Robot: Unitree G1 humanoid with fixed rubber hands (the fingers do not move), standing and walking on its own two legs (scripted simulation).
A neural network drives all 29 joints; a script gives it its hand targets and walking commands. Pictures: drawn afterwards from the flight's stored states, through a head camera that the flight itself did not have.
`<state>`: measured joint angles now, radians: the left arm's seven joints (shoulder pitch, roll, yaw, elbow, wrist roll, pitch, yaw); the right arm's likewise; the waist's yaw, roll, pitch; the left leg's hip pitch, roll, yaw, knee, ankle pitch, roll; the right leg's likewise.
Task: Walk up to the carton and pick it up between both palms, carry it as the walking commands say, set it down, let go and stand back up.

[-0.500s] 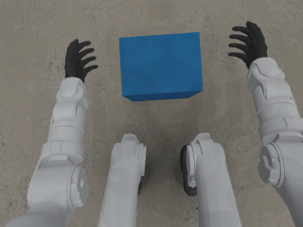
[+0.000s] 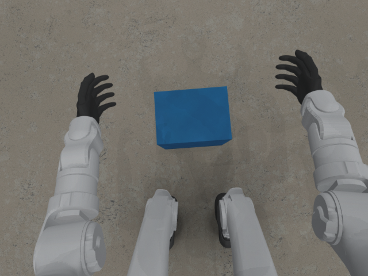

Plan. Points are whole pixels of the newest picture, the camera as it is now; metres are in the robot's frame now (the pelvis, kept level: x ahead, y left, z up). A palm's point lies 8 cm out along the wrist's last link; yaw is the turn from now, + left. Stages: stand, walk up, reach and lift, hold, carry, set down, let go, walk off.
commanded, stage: set down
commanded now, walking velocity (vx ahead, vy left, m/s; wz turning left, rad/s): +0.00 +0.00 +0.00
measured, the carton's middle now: (192, 122) +0.48 +0.01 -0.47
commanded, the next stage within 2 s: let go in 0.24 s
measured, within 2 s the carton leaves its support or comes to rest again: neither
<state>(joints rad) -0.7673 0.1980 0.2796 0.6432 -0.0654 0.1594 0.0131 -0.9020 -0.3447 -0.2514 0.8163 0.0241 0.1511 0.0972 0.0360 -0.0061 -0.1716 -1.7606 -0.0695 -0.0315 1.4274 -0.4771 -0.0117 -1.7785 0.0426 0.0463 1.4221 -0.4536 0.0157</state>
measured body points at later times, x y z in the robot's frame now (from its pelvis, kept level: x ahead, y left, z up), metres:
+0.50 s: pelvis +0.02 +0.00 +0.10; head +0.28 +0.00 +0.47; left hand +0.42 +0.22 -0.02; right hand +0.45 -0.22 -0.02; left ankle +0.06 +0.11 -0.55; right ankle +0.07 -0.12 -0.55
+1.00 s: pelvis +0.09 +0.00 +0.18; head +0.17 +0.00 +0.63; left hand +0.27 +0.23 +0.10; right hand +0.29 -0.23 +0.09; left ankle +0.06 +0.11 -0.55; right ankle +0.07 -0.12 -0.55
